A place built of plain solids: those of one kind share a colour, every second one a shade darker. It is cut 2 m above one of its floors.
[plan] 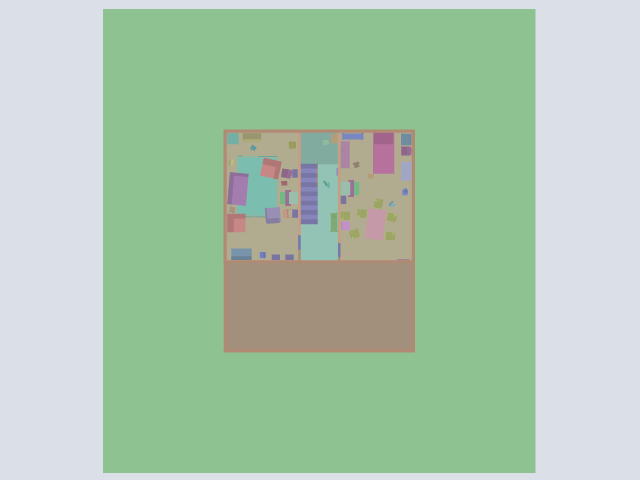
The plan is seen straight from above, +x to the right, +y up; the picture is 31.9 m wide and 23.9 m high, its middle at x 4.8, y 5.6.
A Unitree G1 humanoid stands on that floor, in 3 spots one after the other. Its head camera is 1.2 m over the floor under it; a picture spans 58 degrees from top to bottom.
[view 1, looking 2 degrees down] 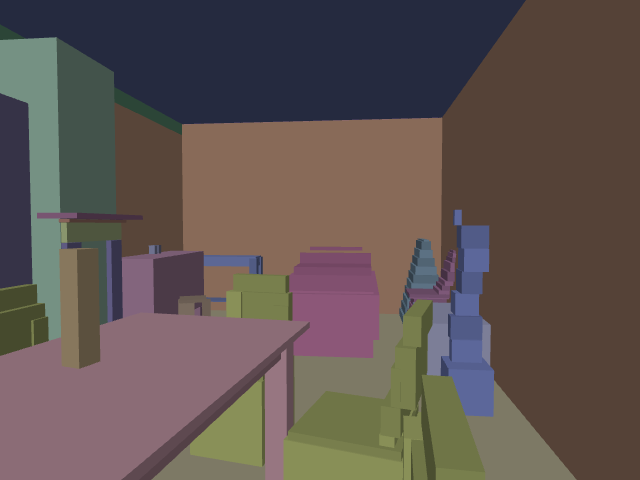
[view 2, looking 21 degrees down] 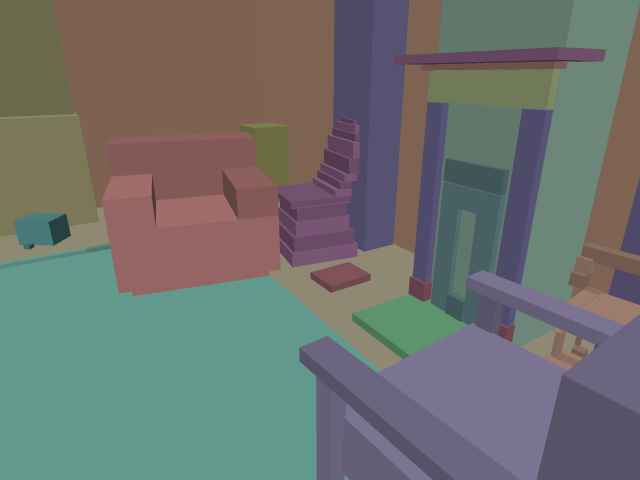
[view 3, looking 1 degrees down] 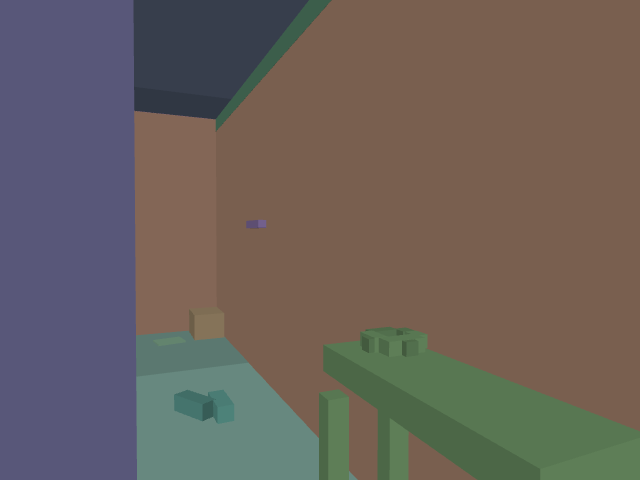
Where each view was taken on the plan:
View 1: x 8.38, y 5.08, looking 96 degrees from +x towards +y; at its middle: wall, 5.90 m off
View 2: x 1.62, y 6.42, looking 58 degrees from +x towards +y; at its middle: chair_spindle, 2.89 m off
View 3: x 4.67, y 5.47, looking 66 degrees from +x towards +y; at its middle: wall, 2.50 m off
